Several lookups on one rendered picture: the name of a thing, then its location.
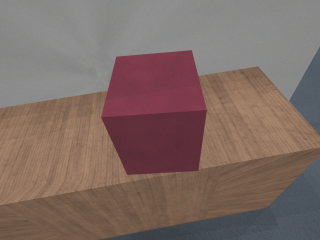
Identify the carton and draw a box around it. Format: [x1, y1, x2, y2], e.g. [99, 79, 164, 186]
[101, 50, 207, 175]

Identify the pedestal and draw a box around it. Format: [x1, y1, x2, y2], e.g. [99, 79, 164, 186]
[0, 66, 320, 240]

